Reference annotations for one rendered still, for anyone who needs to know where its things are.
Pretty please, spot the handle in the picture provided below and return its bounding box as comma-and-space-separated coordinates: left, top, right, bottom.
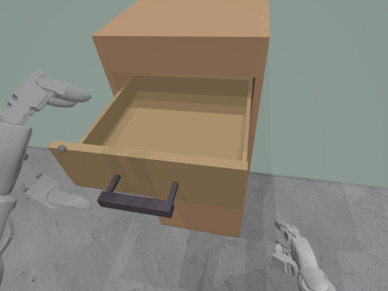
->
97, 174, 179, 218

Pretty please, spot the right robot forearm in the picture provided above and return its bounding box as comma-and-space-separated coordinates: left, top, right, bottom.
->
298, 266, 336, 291

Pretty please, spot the cabinet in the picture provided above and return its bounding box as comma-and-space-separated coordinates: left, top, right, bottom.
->
92, 0, 270, 238

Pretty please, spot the robot right hand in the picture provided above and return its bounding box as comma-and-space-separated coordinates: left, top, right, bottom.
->
272, 219, 319, 279

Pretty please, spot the robot left hand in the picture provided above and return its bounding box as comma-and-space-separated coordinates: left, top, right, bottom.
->
0, 70, 93, 209

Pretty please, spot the drawer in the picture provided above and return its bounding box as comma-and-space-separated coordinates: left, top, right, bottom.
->
48, 74, 252, 210

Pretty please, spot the left robot forearm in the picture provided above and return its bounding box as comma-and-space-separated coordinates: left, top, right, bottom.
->
0, 192, 17, 286

